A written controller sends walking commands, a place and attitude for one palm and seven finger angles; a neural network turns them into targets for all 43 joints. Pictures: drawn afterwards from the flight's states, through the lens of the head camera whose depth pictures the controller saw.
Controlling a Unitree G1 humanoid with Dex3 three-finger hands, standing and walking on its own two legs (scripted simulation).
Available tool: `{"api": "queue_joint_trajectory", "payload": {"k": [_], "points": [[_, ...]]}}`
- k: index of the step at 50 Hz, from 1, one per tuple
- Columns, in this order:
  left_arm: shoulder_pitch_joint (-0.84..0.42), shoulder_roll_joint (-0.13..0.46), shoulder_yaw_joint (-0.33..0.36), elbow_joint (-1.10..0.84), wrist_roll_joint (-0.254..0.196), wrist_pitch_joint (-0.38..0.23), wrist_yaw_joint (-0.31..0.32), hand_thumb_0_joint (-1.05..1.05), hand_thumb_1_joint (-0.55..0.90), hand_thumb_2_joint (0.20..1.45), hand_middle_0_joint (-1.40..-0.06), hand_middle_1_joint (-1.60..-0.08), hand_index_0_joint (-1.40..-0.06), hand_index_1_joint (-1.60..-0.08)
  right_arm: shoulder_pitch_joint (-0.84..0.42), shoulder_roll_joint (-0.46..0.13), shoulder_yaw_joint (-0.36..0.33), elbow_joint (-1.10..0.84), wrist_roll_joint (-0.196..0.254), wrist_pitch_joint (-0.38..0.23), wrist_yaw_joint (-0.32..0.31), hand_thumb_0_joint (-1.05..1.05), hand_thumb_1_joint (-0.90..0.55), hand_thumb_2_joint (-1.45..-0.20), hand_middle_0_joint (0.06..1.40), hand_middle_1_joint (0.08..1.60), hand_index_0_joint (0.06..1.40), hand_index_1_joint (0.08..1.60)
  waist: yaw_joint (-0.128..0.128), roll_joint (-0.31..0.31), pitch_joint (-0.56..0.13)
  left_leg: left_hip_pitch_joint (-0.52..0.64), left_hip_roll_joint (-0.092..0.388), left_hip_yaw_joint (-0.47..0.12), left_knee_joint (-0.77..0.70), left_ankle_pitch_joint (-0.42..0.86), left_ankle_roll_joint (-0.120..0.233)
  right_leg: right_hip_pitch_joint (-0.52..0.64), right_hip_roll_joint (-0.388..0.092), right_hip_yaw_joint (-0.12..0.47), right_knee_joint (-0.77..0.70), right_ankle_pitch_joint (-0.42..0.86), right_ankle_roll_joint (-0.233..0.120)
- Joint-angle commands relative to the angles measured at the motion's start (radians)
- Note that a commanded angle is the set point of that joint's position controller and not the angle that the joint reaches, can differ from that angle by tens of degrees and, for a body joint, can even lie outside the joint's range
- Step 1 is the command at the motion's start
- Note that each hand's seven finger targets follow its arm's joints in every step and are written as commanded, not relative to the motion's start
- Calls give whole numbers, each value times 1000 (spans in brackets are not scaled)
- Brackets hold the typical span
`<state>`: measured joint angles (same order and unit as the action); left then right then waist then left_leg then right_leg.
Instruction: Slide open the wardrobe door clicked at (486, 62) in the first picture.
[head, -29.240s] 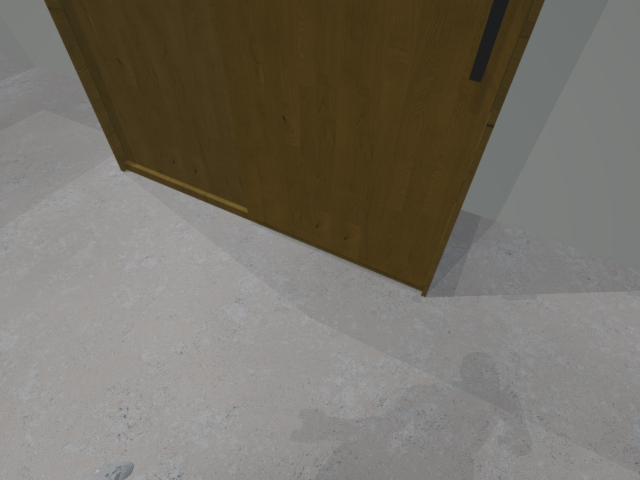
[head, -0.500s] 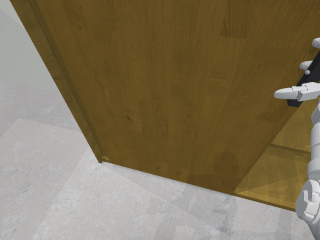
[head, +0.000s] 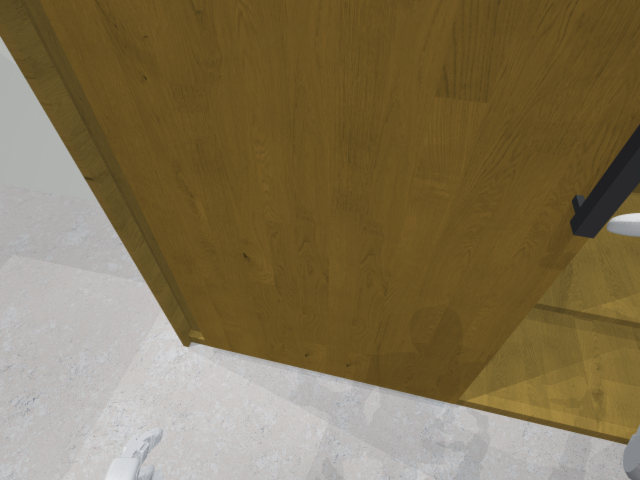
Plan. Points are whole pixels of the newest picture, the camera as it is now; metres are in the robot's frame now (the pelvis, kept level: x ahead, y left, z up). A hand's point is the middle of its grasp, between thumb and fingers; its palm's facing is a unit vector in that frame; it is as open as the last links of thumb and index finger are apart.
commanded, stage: slip the hand off the handle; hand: right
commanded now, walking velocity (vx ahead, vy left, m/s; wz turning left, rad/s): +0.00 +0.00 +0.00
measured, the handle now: (635, 141) +0.45 -0.31 +0.23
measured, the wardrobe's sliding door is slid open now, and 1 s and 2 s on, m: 0.69 0.69 0.69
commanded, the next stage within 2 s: draw the hand back to the body in 0.80 s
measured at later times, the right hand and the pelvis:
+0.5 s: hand out of the picture +0.34 -0.35 +0.21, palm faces +0.45 +0.88 -0.13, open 14.7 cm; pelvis +0.00 -0.01 +0.00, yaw +0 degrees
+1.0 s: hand out of the picture +0.28 -0.32 +0.21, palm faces +0.37 +0.93 -0.08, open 14.7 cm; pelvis -0.01 +0.00 +0.00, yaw -3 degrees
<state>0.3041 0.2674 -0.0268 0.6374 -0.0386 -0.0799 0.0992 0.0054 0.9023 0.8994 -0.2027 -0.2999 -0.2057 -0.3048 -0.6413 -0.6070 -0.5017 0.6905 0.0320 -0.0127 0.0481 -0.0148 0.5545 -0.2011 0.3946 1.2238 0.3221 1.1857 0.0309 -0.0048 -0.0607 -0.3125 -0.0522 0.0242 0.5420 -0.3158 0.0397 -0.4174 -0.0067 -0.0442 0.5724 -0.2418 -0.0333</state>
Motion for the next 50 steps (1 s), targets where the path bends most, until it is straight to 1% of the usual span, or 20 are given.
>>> {"api": "queue_joint_trajectory", "payload": {"k": [1,3,4,8,9,12,14,15,21,23,24,33,37,38,42,45,46,47,48,50], "points": [[48,155,62,-76,-8,-27,25,0,900,900,-200,-300,-200,-300,-460,-351,-14,-211,16,-94,68,0,550,-200,250,1150,250,1150,24,-101,-272,-24,33,-44,-76,333,-27,247,-2,41,-19,257,-25],[70,162,65,-64,-10,-31,30,0,900,900,-200,-300,-200,-300,-468,-351,-5,-169,39,-103,109,0,550,-200,250,1150,250,1150,36,-80,-260,-46,31,-45,-87,317,-28,247,-3,47,-7,242,-29],[73,169,66,-54,-11,-30,32,0,900,900,-200,-300,-200,-300,-497,-393,-29,-166,41,-111,124,0,550,-200,250,1150,250,1150,32,-105,-283,-47,31,-49,-86,307,-27,250,-2,54,-9,238,-27],[62,158,68,-83,-14,-38,25,0,900,900,-200,-300,-200,-300,-361,-283,25,-233,86,-119,158,0,550,-200,250,1150,250,1150,-1,-147,-307,-60,20,-24,-76,295,-9,312,-2,76,-7,294,-23],[54,163,71,-82,-14,-38,21,0,900,900,-200,-300,-200,-300,-334,-311,-13,-268,99,-115,153,0,550,-200,250,1150,250,1150,-13,-152,-324,-56,20,-27,-75,298,-10,318,-3,79,-9,296,-22],[30,167,69,-100,-18,-36,16,0,900,900,-200,-300,-200,-300,-191,-341,-100,-295,135,-82,140,0,550,-200,250,1150,250,1150,-50,-56,-289,-11,21,-19,-67,304,-16,249,-1,76,-26,272,-23],[2,163,65,-123,-16,-38,14,0,900,900,-200,-300,-200,-300,-126,-389,-161,-391,137,-67,121,0,550,-200,250,1150,250,1150,-79,-68,-308,39,26,-24,-51,345,-17,229,1,63,-27,292,-25],[-14,154,62,-136,-16,-41,11,0,900,900,-200,-300,-200,-300,-112,-354,-143,-447,137,-59,112,0,550,-200,250,1150,250,1150,-79,-76,-300,35,25,-21,-46,349,-17,237,0,63,-28,303,-25],[-69,136,49,-147,-12,-53,20,0,900,900,-200,-300,-200,-300,-23,-308,-150,-606,137,-17,65,0,550,-200,250,1150,250,1150,-73,-86,-238,-5,16,-9,-59,252,-17,255,-8,72,-50,240,-18],[-89,130,44,-151,-12,-58,29,0,900,900,-200,-300,-200,-300,-15,-304,-145,-660,138,-8,64,0,550,-200,250,1150,250,1150,-75,-119,-245,-3,17,-11,-64,235,-14,272,-7,72,-52,233,-17],[-102,125,40,-149,-12,-63,30,0,900,900,-200,-300,-200,-300,-31,-270,-112,-685,137,0,66,0,550,-200,250,1150,250,1150,-66,-148,-238,-15,19,-10,-66,236,-13,287,-7,75,-55,234,-14],[-173,107,17,-147,-18,-93,50,0,900,900,-200,-300,-200,-300,29,-112,12,-779,170,56,71,0,550,-200,250,1150,250,1150,-58,-95,-156,-48,23,7,-105,143,-9,322,-9,120,-100,120,-3],[-187,107,9,-135,-13,-98,56,0,900,900,-200,-300,-200,-300,63,-122,-6,-771,160,76,45,0,550,-200,250,1150,250,1150,-72,-69,-149,-29,28,7,-117,106,-9,308,-4,131,-129,59,-1],[-192,107,6,-133,-13,-98,58,0,900,900,-200,-300,-200,-300,69,-148,-26,-779,161,76,38,0,550,-200,250,1150,250,1150,-80,-76,-148,-10,29,3,-126,106,-7,297,0,123,-126,61,-2],[-215,95,-4,-133,-10,-102,58,0,900,900,-200,-300,-200,-300,52,-132,-11,-809,152,72,33,0,550,-200,250,1150,250,1150,-77,-107,-143,-2,30,1,-133,108,-7,311,3,114,-134,70,-1],[-211,97,-3,-126,-7,-109,59,0,900,900,-200,-300,-200,-300,51,-157,-33,-807,149,56,31,0,550,-200,250,1150,250,1150,-82,-118,-158,12,29,-2,-135,116,-5,316,4,110,-129,87,-2],[-216,92,-7,-127,-7,-111,59,0,900,900,-200,-300,-200,-300,38,-130,-1,-806,148,53,37,0,550,-200,250,1150,250,1150,-76,-133,-149,9,31,-1,-136,116,-5,316,6,108,-129,83,-1],[-224,116,-15,-120,-28,-118,69,0,900,900,-200,-300,-200,-300,69,-100,35,-681,248,125,148,0,550,-200,250,1150,250,1150,-57,-94,-173,74,37,-4,-153,146,-5,327,5,110,-143,83,-3],[-237,114,-13,-136,-44,-123,77,0,900,900,-200,-300,-200,-300,73,-151,-10,-706,280,152,207,0,550,-200,250,1150,250,1150,-79,-78,-186,104,38,-10,-164,177,-11,325,8,101,-132,104,-11],[-247,117,-22,-151,-50,-134,83,0,900,900,-200,-300,-200,-300,83,-226,-54,-696,304,209,299,0,550,-200,250,1150,250,1150,-93,-86,-197,122,42,-15,-158,238,-17,324,14,98,-128,148,-17]]}}
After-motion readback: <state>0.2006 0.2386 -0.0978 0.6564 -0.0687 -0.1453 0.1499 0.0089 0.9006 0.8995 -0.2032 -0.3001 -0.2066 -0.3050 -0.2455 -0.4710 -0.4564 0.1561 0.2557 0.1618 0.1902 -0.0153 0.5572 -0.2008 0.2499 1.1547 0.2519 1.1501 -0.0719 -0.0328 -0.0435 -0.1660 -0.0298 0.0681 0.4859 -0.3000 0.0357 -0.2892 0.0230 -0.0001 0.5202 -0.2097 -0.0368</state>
